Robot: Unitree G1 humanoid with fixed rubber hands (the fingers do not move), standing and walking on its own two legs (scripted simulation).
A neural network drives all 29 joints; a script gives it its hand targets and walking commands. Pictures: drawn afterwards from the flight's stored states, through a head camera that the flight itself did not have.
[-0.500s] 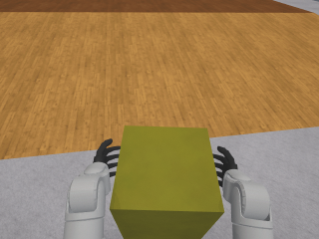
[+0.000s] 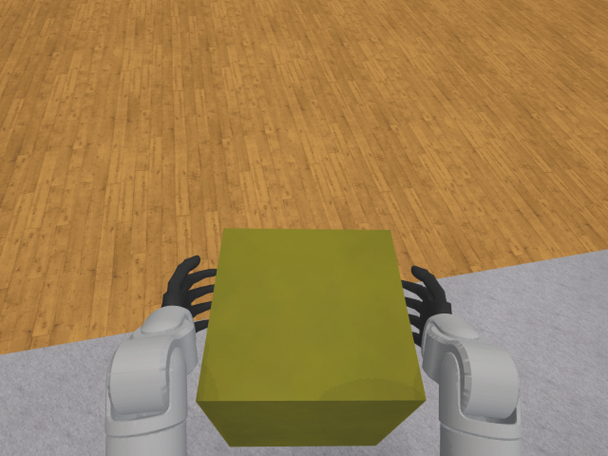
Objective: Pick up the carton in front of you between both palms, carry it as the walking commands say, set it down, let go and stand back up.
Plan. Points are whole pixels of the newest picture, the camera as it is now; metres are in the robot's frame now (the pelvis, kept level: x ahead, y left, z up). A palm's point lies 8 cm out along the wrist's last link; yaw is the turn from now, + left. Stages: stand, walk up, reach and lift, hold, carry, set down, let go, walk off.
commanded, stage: carry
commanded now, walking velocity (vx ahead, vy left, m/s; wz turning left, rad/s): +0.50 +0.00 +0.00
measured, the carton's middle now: (305, 344) +0.28 -0.01 +0.01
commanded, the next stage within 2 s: none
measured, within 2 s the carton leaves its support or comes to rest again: neither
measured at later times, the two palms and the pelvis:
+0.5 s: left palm (205, 162) +0.59 +0.15 +0.08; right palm (369, 164) +0.61 -0.14 +0.07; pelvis +0.34 -0.01 +0.00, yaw +4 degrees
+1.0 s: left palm (209, 33) +1.02 +0.19 +0.16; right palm (331, 39) +1.02 -0.11 +0.15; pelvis +0.66 +0.04 -0.01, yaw +2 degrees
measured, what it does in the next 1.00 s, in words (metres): walks ahead: right foot, then left foot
